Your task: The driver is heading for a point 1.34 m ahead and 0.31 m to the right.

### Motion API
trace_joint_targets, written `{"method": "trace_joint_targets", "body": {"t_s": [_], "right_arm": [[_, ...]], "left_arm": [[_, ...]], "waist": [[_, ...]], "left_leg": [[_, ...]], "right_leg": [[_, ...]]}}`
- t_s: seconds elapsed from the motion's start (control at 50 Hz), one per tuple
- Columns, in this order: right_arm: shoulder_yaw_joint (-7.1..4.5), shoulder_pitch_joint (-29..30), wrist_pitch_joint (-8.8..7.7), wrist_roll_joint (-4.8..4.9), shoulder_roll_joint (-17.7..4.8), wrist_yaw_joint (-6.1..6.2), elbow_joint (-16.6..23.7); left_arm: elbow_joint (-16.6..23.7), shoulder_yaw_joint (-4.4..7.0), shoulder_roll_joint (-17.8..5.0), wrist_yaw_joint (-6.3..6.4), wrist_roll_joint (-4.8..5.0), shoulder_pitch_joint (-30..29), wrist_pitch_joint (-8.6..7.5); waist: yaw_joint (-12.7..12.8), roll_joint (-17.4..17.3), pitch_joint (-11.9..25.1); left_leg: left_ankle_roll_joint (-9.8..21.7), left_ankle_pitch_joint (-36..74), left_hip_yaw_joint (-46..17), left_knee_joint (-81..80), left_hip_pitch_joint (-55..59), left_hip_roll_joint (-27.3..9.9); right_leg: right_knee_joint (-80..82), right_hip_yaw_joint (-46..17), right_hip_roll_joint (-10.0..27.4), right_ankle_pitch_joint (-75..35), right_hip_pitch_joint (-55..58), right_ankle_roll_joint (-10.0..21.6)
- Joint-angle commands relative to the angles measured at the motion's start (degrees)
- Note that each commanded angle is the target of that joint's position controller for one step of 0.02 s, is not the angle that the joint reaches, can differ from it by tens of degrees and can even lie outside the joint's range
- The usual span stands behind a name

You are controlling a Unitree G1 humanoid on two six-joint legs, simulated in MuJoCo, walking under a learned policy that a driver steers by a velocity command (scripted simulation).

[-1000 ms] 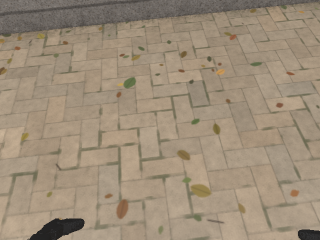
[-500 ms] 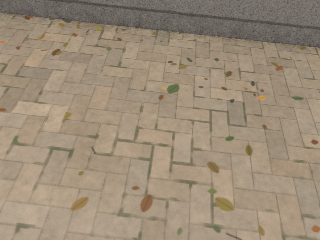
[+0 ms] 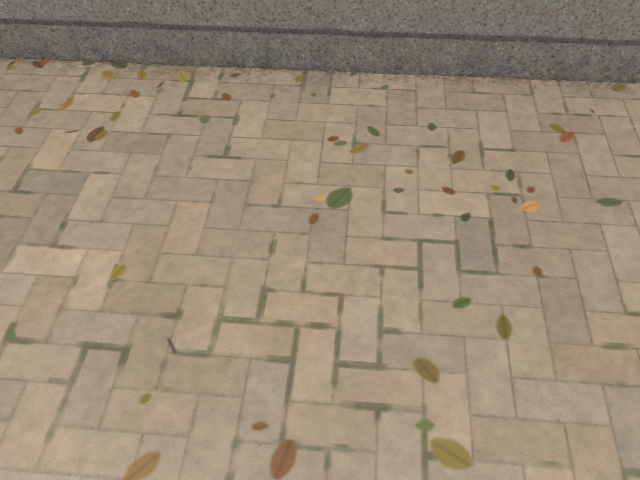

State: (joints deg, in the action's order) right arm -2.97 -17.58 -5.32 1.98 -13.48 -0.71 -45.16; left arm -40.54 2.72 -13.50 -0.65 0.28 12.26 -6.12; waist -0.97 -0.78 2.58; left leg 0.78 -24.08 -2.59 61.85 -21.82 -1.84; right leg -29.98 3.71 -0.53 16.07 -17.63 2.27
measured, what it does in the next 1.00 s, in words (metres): walks ahead: left foot, then right foot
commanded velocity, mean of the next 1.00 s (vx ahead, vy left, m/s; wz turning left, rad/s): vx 0.49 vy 0.00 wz -0.14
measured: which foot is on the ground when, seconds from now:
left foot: up 0.00-0.38, down 0.40-0.96, up 0.98-1.00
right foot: down 0.00-0.42, up 0.44-0.92, down 0.94-1.00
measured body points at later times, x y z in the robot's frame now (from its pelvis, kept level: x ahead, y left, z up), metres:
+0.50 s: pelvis +0.27 +0.02 -0.01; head +0.31 +0.02 +0.44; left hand +0.31 +0.29 -0.14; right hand +0.45 -0.23 -0.10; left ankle +0.36 +0.10 -0.73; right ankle +0.09 -0.11 -0.63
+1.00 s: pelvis +0.54 -0.07 -0.02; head +0.58 -0.09 +0.43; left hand +0.77 +0.16 -0.10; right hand +0.56 -0.36 -0.15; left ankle +0.39 +0.11 -0.68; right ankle +0.62 -0.16 -0.74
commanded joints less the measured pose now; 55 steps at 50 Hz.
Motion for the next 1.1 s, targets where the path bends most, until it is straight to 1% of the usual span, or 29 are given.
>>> {"method": "trace_joint_targets", "body": {"t_s": [0.02, 0.06, 0.1, 0.14, 0.2, 0.28, 0.3, 0.32, 0.36, 0.38, 0.4, 0.42, 0.44, 0.46, 0.48, 0.5, 0.52, 0.6, 0.74, 0.86, 0.9, 0.94, 0.96, 0.98, 1.0, 1.02, 1.04, 1.06, 1.1], "right_arm": [[-0.84, 9.33, -1.31, 0.54, -4.25, -0.05, 8.89], [-1.08, 8.7, -0.27, -0.2, -3.66, -0.46, 9.37], [-1.01, 10.29, 0.13, -0.45, -3.7, -0.16, 9.41], [-0.71, 11.66, 0.17, -1.9, -3.79, 0.19, 9.59], [0.3, 18.03, -0.4, -1.54, -1.78, -0.46, 10.86], [0.51, 24.72, -0.67, -0.99, -2.23, -1.68, 12.68], [0.2, 24.95, -0.67, -0.59, -2.81, -2.31, 13.23], [-0.19, 23.56, -0.73, -0.79, -3.94, -2.92, 12.96], [-1.51, 18.63, -0.39, -1.64, -6.65, -2.99, 11.74], [-2.65, 11.46, -0.17, -1.76, -8.79, -2.61, 9.87], [-3.6, 2.18, 0.17, -1.87, -10.92, -1.68, 7.78], [-4.74, -5.64, 0.26, -2.77, -16.32, -1.04, 6.25], [-3.89, -6.61, -0.02, -2.24, -13.9, -1.1, 5.41], [-3.17, -3.99, 0.48, -1.82, -10.54, -0.69, 5.6], [-2.6, 0.13, 0.78, -1.63, -8.96, -0.38, 5.83], [-2.23, 3.58, 0.65, -2.01, -8.13, -0.5, 5.54], [-1.66, 5.97, 0.27, -2.16, -6.07, -0.52, 5.62], [-1.94, 7.23, -1.33, -2.08, -6.92, -0.56, 3.16], [-2.45, 3.14, -0.65, -2.25, -10.44, 0.38, 0.04], [-3.33, 0.78, 0.93, -1.15, -12.16, 1.04, -2.07], [-3.85, 2.35, 1.72, -0.63, -13.64, 1.37, -1.76], [-3.25, 3.24, 2.55, -0.96, -12.07, 1.93, -1.02], [-1.66, 1.79, 2.11, -3.13, -8.19, 1.99, 0.68], [-0.09, -1.17, 0.17, -3.06, -4.18, 1.16, 3.48], [-1.31, 3.76, -1.75, -0.97, -10.04, 0.2, 3.31], [-1.49, 7.86, -2.65, 0.6, -10.85, -0.01, 4.35], [-1.2, 9.17, -2.91, -0.42, -9.81, 0.56, 4.56], [-1.62, 9.83, -2.58, -1.9, -10.22, 1.12, 4.47], [-1.87, 8.54, -1.26, -2.38, -9.72, 1.16, 4.78]], "left_arm": [[1.06, 2.04, -6.76, 0.13, -0.46, 8.44, 1.36], [1.12, 1.33, -4.52, -0.24, -0.73, 5.21, 1.26], [0.58, 1.64, -6.08, 0.15, -0.22, 5.84, 1.04], [-0.31, 1.75, -7.5, 0.74, -0.27, 5.15, 0.68], [-2.31, 1.83, -8.36, 1.5, 0.21, 7.1, 0.65], [-4.73, 2.2, -9.65, 1.22, 0.99, 12.02, 1.49], [-4.97, 2.4, -9.99, 1.29, 0.79, 12.08, 1.95], [-4.9, 2.99, -11.34, 1.57, 1.78, 11.27, 2.06], [-5.09, 3.27, -12.27, 2.04, 1.4, 11.0, 2.51], [-4.97, 3.25, -12.51, 2.07, 1.18, 9.75, 3.02], [-4.68, 2.72, -11.6, 1.94, 0.8, 9.6, 3.14], [-2.98, 1.13, -5.54, 1.64, -0.64, 15.13, 2.49], [-4.13, -0.12, -3.51, 0.61, 0.32, 18.22, 1.18], [-2.74, 1.35, -9.1, 0.06, 2.15, 12.16, -0.07], [-0.19, 1.25, -9.75, -0.06, 3.04, 5.83, -0.68], [0.64, 1.07, -8.93, 0.24, 2.07, 3.01, -0.81], [0.76, 1.53, -8.78, 0.86, 0.74, 3.24, -0.23], [0.61, 0.89, -5.85, 1.97, 0.7, 6.32, 2.51], [3.44, 0.61, -4.23, 0.49, 0.8, -5.21, 3.09], [6.76, 0.89, -5.27, -1.67, 0.75, -11.0, 3.08], [7.1, 1.75, -6.79, -1.97, 0.45, -8.13, 3.29], [2.84, 4.78, -11.78, -1.44, 0.61, 7.87, 3.47], [1.88, 6.38, -17.66, -0.35, 1.01, 15.88, 3.85], [3.48, 6.0, -19.91, -0.81, 1.38, 13.01, 3.11], [4.21, 4.72, -14.75, -1.1, 1.01, 13.5, 2.77], [3.69, 4.02, -12.65, -0.88, 0.5, 12.26, 2.34], [4.32, 3.64, -11.92, -0.83, 0.33, 8.6, 2.14], [5.0, 3.07, -10.29, -0.67, 0.1, 5.3, 2.1], [6.18, 2.79, -9.8, -0.32, -0.31, 3.1, 2.04]], "waist": [[3.58, 4.9, -0.85], [0.88, 6.88, -3.04], [0.45, 4.14, -4.68], [0.24, 2.92, -5.35], [2.51, 4.39, -5.9], [5.52, 4.25, -6.57], [4.91, 4.47, -6.77], [4.15, 5.89, -6.1], [1.49, 8.17, -1.76], [-2.64, 8.03, 2.55], [-7.14, 6.89, 8.5], [-5.8, -5.48, 18.44], [-3.97, -15.65, 25.13], [-6.01, -9.38, 18.21], [-4.99, -5.15, 9.26], [-2.38, 0.23, 3.18], [-0.38, -0.86, 0.52], [3.15, -3.11, -2.2], [-1.5, -1.48, -5.14], [-3.33, -1.84, -6.8], [-0.97, -3.2, -4.47], [6.84, -0.94, 4.51], [8.5, 10.02, 10.08], [3.51, 20.99, 17.46], [7.41, 12.01, 17.25], [7.41, 9.19, 9.99], [4.98, 2.15, 5.64], [3.05, 1.28, 3.54], [0.67, 3.29, 2.18]], "left_leg": [[0.08, 5.64, -2.07, 13.72, -31.64, -4.41], [0.28, 9.82, -1.24, 10.2, -27.35, -6.33], [-0.82, 13.55, -0.19, 6.75, -28.42, -6.53], [-1.78, 19.8, 0.9, -1.89, -26.72, -5.97], [-1.41, 29.95, 4.05, -17.84, -18.19, -3.32], [0.42, 29.93, 4.41, -28.67, -18.85, -1.18], [1.42, 28.35, 4.17, -30.25, -19.32, -0.91], [2.71, 26.41, 4.11, -32.13, -17.55, -0.45], [4.64, 21.71, 6.2, -31.82, -9.8, 2.63], [6.27, 21.9, 7.71, -33.58, -0.58, 4.58], [8.48, 25.1, 4.4, -31.3, 16.43, 1.24], [15.22, 23.04, -16.3, -29.03, 39.62, -13.77], [21.86, 13.23, -40.34, -39.34, 48.74, -21.32], [19.0, 5.51, -35.96, -43.28, 43.65, -19.03], [16.58, 5.68, -27.06, -44.77, 34.11, -16.91], [15.19, 10.06, -21.34, -46.97, 23.5, -14.99], [14.09, 14.15, -17.49, -48.78, 16.85, -12.82], [14.27, 20.59, -7.74, -54.14, 7.02, -10.72], [11.49, 23.22, 3.63, -55.59, 11.64, -10.05], [8.22, 25.39, 6.63, -50.6, 24.36, -14.56], [6.73, 41.78, 8.6, -43.5, 26.17, -14.46], [3.45, 52.54, 13.04, -21.44, 19.65, -9.64], [0.44, 29.14, 14.0, -1.11, 3.71, -5.72], [-2.36, -8.53, 4.17, 16.36, -18.63, 6.28], [-0.92, -6.03, -3.56, 19.43, -25.19, 2.35], [0.28, -1.48, -2.37, 18.06, -27.78, 0.05], [0.45, 3.18, -2.22, 12.99, -25.15, -2.64], [0.07, 5.87, -2.27, 7.79, -21.23, -4.28], [-1.02, 8.33, -2.27, 3.67, -16.77, -4.81]], "right_leg": [[14.48, -23.12, 18.4, -12.89, 22.5, 11.74], [18.65, -18.04, 15.07, -10.95, 15.2, 10.69], [20.97, -14.91, 13.98, -16.24, 13.47, 10.73], [21.03, -9.98, 11.94, -24.5, 11.61, 10.15], [22.04, -4.67, 9.13, -27.26, 8.61, 7.63], [19.8, -5.96, 12.29, -27.28, 19.27, 7.89], [18.34, -6.35, 13.6, -29.97, 22.05, 7.61], [16.84, -6.47, 14.5, -35.03, 23.47, 7.34], [9.52, -6.21, 14.46, -52.33, 26.66, 6.47], [0.54, -4.45, 12.58, -59.18, 26.18, 5.42], [-12.3, -3.68, 10.68, -53.67, 16.96, 3.95], [-34.6, -2.32, 3.64, -23.42, -3.23, 1.48], [-48.89, -10.36, -4.36, 16.45, -17.66, 0.05], [-52.88, -12.93, -0.58, 13.95, -24.06, 0.46], [-51.47, -10.19, 2.6, 9.13, -26.03, 0.76], [-47.39, -8.49, 5.57, 5.16, -24.57, 0.66], [-43.46, -8.68, 7.62, 1.95, -21.05, 0.42], [-37.02, -7.94, 9.54, -2.14, -17.95, -1.79], [-13.76, -6.6, 7.52, -21.72, -19.91, -2.41], [-5.98, -4.31, 6.22, -13.49, -22.56, 0.8], [-4.99, -0.88, 3.27, -6.96, -16.83, 2.94], [-1.65, 1.53, -2.25, -8.71, 5.84, 6.2], [-1.29, -16.74, 9.39, -12.72, 22.33, 10.68], [10.41, -49.33, 19.57, 1.13, 38.31, 22.0], [13.79, -48.06, 19.21, 5.4, 38.66, 19.36], [13.14, -39.98, 17.49, 2.11, 32.62, 17.04], [12.93, -33.67, 15.28, -4.47, 23.94, 15.16], [13.57, -29.11, 13.29, -10.35, 17.21, 14.07], [15.97, -26.28, 11.17, -15.58, 10.93, 14.25]]}}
